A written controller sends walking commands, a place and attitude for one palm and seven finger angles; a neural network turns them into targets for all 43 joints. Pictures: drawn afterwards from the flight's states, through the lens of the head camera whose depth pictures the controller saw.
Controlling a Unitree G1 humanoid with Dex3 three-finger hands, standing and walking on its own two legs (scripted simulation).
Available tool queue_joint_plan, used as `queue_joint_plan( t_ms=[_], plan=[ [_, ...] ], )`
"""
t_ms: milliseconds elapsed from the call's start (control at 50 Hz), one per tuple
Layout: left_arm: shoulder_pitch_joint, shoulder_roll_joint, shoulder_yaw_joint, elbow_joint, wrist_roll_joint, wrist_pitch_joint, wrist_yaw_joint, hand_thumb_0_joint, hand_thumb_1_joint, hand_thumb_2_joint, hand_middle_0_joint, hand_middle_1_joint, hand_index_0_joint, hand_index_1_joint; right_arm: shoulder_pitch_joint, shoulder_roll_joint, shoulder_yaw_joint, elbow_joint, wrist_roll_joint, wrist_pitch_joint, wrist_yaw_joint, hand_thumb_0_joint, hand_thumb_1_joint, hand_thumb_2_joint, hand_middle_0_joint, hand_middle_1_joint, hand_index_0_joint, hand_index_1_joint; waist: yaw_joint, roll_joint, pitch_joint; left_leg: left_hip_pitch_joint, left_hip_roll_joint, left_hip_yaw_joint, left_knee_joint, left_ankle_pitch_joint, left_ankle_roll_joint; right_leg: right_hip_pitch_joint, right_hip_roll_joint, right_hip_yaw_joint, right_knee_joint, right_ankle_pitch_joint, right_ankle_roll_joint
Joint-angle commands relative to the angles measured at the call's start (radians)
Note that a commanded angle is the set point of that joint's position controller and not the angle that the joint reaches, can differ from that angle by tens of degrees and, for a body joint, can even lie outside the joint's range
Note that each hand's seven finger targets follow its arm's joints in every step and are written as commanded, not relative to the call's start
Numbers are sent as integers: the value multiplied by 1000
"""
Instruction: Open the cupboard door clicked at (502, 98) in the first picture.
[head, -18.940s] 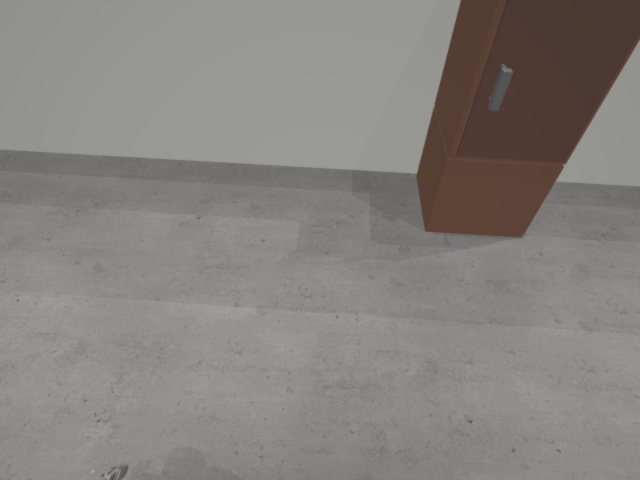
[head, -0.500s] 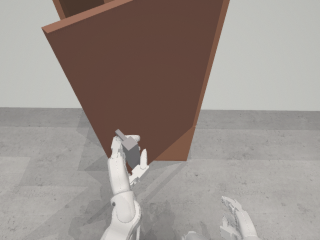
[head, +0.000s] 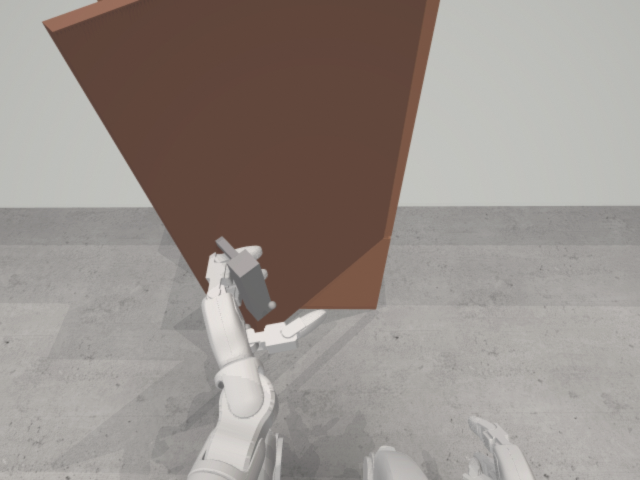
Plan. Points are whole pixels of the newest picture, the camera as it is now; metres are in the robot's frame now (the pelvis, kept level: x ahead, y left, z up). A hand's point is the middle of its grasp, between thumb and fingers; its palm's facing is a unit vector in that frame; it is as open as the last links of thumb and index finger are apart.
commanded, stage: open thumb and fingers to let go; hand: left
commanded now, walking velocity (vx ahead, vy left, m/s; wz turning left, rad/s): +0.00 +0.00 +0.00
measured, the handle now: (242, 277) +0.36 +0.11 +0.03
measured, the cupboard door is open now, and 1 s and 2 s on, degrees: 44 46 46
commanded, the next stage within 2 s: slide the hand sideways off the handle in 0.34 s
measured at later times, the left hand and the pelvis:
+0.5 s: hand (267, 310) +0.32 +0.08 +0.03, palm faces +0.25 -0.97 -0.03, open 14.7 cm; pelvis +0.00 +0.03 +0.00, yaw -1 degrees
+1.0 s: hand (258, 344) +0.27 +0.08 +0.03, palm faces -0.09 -1.00 +0.02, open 16.1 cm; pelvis +0.00 +0.05 -0.01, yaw -3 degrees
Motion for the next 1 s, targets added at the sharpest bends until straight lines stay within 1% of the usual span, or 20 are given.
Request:
queue_joint_plan(
  t_ms=[0,20,100,240,300,420,440,460,480,500,520,540,560,600,660,700,760,880,940,980],
  plan=[
    [-218,4,20,-192,-2,-60,11,0,-500,300,-275,-1050,-275,-1050,-53,-75,-22,-147,4,-48,-2,0,-900,-900,200,300,200,300,-15,-140,-282,175,-55,29,-49,106,61,184,-43,159,-301,380,88],
    [-217,5,22,-171,-1,-57,12,0,-500,300,-267,-1000,-267,-1000,-54,-76,-22,-144,4,-47,-4,0,-900,-900,200,300,200,300,-21,-161,-262,170,-54,28,-49,101,61,178,-44,163,-308,374,90],
    [-236,-16,4,-186,7,-60,21,0,-500,300,-233,-800,-233,-800,-55,-77,-24,-147,4,-48,-2,0,-900,-900,200,300,200,300,-16,-120,-274,205,-53,35,-62,106,62,151,-28,129,-294,338,78],
    [-208,-45,-15,-197,20,-37,37,0,-500,300,-175,-450,-175,-450,-53,-77,-22,-159,2,-50,3,0,-900,-900,200,300,200,300,-6,-105,-291,246,-49,33,-76,149,62,139,-3,75,-264,352,60],
    [-255,-76,-40,-196,25,-28,47,0,-500,300,-150,-300,-150,-300,-64,-75,-18,-155,3,-52,7,0,-900,-900,200,300,200,300,-18,-91,-268,258,-47,31,-77,136,62,97,2,60,-259,310,57],
    [-293,-99,-50,-175,27,-9,60,0,-500,300,-150,-300,-150,-300,-79,-76,-15,-152,2,-52,9,0,-900,-900,200,300,200,300,-25,-84,-267,272,-45,21,-84,115,60,67,10,40,-252,262,51],
    [-288,36,-263,-202,154,-62,-145,0,-500,300,-150,-300,-150,-300,-6,-120,-20,-146,6,-38,15,0,-900,-900,200,300,200,300,-127,-129,-224,259,-45,21,-48,110,79,12,0,63,-236,316,59],
    [-333,88,-206,-291,114,-113,-253,0,-500,300,-150,-300,-150,-300,-2,-115,-34,-177,15,-30,15,0,-900,-900,200,300,200,300,-78,-61,-316,276,-48,22,-40,133,83,52,-9,77,-221,354,46],
    [-320,96,-224,-302,91,-133,-338,0,-500,300,-150,-300,-150,-300,-9,-118,-33,-191,27,-26,15,0,-900,-900,200,300,200,300,-74,-13,-338,307,-49,23,-39,135,83,44,-7,80,-215,358,42],
    [-299,91,-238,-292,55,-140,-418,0,-500,300,-150,-300,-150,-300,-3,-119,-29,-202,41,-24,14,0,-900,-900,200,300,200,300,-81,-20,-312,319,-48,16,-43,126,84,28,-4,72,-216,340,38],
    [-285,60,-236,-299,-11,-139,-467,0,-500,300,-150,-300,-150,-300,-10,-116,-26,-221,54,-26,11,0,-900,-900,200,300,200,300,-75,-21,-297,323,-49,16,-50,104,84,26,-1,72,-231,311,40],
    [-279,35,-230,-311,-70,-127,-497,0,-500,300,-150,-300,-150,-300,-14,-119,-24,-234,67,-30,10,0,-900,-900,200,300,200,300,-70,-2,-299,351,-43,7,-67,93,79,14,3,60,-232,276,37],
    [-253,17,-211,-298,-120,-110,-507,0,-500,300,-150,-300,-150,-300,-20,-120,-21,-239,75,-30,7,0,-900,-900,200,300,200,300,-63,-20,-280,358,-40,3,-79,78,75,0,9,49,-237,250,39],
    [-189,-4,-183,-299,-174,-72,-493,0,-500,300,-150,-300,-150,-300,-14,-124,-20,-255,84,-27,9,0,-900,-900,200,300,200,300,-43,-42,-269,358,-38,-6,-101,80,69,14,14,31,-235,241,40],
    [-110,14,-161,-324,-139,-53,-436,0,-500,300,-150,-300,-150,-300,-11,-126,-23,-277,78,-17,21,0,-900,-900,200,300,200,300,-23,-56,-279,353,-34,-12,-104,130,67,14,14,18,-201,271,39],
    [-64,18,-162,-341,-109,-54,-407,0,-500,300,-150,-300,-150,-300,-8,-126,-25,-287,72,-11,31,0,-900,-900,200,300,200,300,-23,-73,-271,339,-34,-10,-100,128,67,16,14,17,-195,269,40],
    [2,64,-134,-375,-75,-62,-383,0,-500,300,-150,-300,-150,-300,-19,-126,-24,-306,66,2,37,0,-900,-900,200,300,200,300,-3,-73,-272,317,-33,-3,-98,134,65,28,15,22,-182,270,36],
    [93,113,-86,-421,-60,-62,-368,0,-500,300,-150,-300,-150,-300,-28,-119,-18,-326,62,21,35,0,-900,-900,200,300,200,300,16,-56,-256,292,-36,12,-97,116,62,39,18,30,-179,260,35],
    [145,115,-94,-488,-70,-63,-377,0,-500,300,-150,-300,-150,-300,-19,-115,-16,-341,65,23,33,0,-900,-900,200,300,200,300,18,-43,-277,307,-36,11,-96,144,62,59,21,32,-173,286,34],
    [183,120,-92,-509,-77,-65,-386,0,-500,300,-150,-300,-150,-300,-24,-114,-16,-341,68,23,29,0,-900,-900,200,300,200,300,11,-44,-253,303,-35,13,-92,147,61,52,21,30,-175,298,38]
  ],
)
